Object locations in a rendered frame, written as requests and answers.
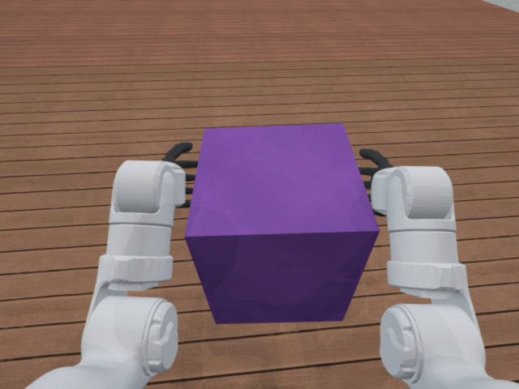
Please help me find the right robot forearm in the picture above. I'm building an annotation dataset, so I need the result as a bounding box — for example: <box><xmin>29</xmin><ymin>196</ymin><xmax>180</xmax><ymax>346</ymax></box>
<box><xmin>371</xmin><ymin>166</ymin><xmax>486</xmax><ymax>365</ymax></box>

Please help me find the left robot hand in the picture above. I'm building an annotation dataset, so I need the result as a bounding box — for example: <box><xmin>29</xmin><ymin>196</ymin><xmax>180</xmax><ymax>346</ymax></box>
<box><xmin>161</xmin><ymin>142</ymin><xmax>199</xmax><ymax>208</ymax></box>

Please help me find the carton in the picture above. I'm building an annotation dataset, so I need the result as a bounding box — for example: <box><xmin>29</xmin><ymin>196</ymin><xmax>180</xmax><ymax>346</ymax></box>
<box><xmin>185</xmin><ymin>123</ymin><xmax>380</xmax><ymax>324</ymax></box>

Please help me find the robot right upper arm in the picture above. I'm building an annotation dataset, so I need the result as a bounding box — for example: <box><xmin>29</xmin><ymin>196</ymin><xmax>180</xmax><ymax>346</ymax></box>
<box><xmin>380</xmin><ymin>304</ymin><xmax>519</xmax><ymax>389</ymax></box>

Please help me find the robot left upper arm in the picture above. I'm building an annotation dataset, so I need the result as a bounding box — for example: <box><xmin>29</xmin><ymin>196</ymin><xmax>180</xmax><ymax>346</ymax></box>
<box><xmin>24</xmin><ymin>296</ymin><xmax>178</xmax><ymax>389</ymax></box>

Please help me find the right robot hand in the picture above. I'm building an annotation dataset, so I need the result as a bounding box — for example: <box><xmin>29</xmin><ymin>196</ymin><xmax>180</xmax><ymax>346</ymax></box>
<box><xmin>358</xmin><ymin>149</ymin><xmax>393</xmax><ymax>216</ymax></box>

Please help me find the left robot forearm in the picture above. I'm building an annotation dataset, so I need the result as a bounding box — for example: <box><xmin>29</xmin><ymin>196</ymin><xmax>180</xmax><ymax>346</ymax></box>
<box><xmin>81</xmin><ymin>160</ymin><xmax>186</xmax><ymax>358</ymax></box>

